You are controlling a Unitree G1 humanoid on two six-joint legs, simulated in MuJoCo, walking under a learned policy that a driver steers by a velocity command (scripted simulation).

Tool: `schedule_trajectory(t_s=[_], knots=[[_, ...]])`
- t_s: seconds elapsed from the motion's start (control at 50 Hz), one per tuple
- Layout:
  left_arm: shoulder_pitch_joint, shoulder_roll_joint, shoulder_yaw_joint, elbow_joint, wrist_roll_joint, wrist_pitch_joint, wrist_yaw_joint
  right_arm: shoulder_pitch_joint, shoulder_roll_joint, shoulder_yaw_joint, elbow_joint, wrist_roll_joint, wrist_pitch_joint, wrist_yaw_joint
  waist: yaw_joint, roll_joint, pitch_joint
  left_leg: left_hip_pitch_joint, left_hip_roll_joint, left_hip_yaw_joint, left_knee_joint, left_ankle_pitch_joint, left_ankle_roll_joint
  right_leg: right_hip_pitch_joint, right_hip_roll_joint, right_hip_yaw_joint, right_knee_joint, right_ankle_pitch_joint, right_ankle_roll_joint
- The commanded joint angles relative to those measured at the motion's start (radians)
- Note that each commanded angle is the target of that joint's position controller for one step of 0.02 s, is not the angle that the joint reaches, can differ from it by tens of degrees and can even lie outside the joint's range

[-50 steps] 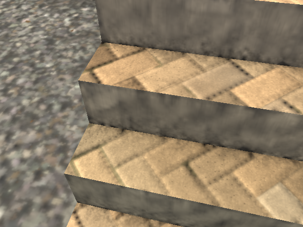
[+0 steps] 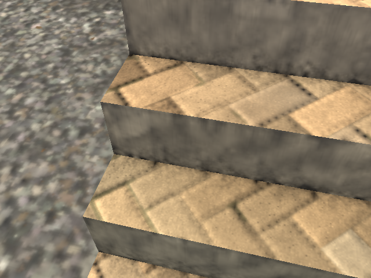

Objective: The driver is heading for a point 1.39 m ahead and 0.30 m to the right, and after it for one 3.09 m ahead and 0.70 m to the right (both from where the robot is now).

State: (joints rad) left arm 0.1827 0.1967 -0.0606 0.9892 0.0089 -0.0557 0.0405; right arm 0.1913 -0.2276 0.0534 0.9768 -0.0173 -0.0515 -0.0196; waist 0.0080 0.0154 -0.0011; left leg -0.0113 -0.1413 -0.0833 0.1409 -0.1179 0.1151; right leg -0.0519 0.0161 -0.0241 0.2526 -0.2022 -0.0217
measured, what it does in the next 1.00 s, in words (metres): stands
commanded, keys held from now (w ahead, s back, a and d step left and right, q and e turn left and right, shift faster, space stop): w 0.72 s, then no key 0.28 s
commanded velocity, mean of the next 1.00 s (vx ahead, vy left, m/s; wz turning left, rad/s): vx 0.44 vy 0.00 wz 0.00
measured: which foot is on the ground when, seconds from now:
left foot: down 0.00-1.00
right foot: down 0.00-1.00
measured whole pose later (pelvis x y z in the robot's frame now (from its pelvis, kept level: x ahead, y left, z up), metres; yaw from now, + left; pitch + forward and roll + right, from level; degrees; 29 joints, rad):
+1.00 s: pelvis +0.00 -0.01 +0.00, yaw +0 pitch -1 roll +0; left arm 0.23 0.19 -0.06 1.02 0.01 -0.05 0.04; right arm 0.23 -0.23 0.04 1.01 0.00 -0.04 -0.03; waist 0.01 0.01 0.03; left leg -0.03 -0.13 -0.08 0.20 -0.15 0.10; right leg -0.05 0.03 -0.01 0.27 -0.21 -0.03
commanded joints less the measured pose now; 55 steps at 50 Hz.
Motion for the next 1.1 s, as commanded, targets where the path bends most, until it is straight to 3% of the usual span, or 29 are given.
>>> schedule_trajectory(t_s=[0.02,0.16,0.72,0.8,1.1], knots=[[-0.015,0.096,0.018,-0.047,0.002,-0.012,0.001,0.002,-0.098,-0.019,-0.04,0.0,-0.011,-0.001,-0.002,-0.025,-0.015,0.015,0.238,-0.141,0.022,0.304,-0.049,-0.019,-0.138,0.113,-0.025,0.154,-0.013],[0.007,0.093,0.017,-0.038,-0.002,-0.009,0.004,-0.007,-0.095,-0.017,-0.048,0.0,-0.008,-0.004,0.001,-0.007,-0.019,0.023,0.244,-0.149,0.039,0.365,-0.047,-0.021,-0.136,0.111,-0.012,0.161,-0.019],[0.004,0.093,0.017,-0.045,0.002,-0.012,0.003,-0.018,-0.093,-0.017,-0.058,0.0,-0.007,-0.003,0.0,-0.017,-0.017,0.006,0.241,-0.146,0.039,0.311,-0.041,-0.004,-0.139,0.119,-0.028,0.184,-0.023],[0.032,0.096,0.017,-0.031,0.0,-0.013,-0.001,0.036,-0.107,-0.027,-0.025,0.007,-0.012,-0.007,0.0,-0.035,0.0,-0.015,0.233,-0.131,0.047,0.275,-0.041,0.01,-0.144,0.126,-0.021,0.21,-0.024],[0.117,0.081,0.023,0.023,-0.004,0.009,0.002,0.099,-0.096,-0.039,0.029,0.017,0.012,-0.013,0.006,-0.023,0.03,-0.034,0.228,-0.133,0.079,0.262,-0.038,-0.002,-0.145,0.132,0.014,0.201,-0.028]])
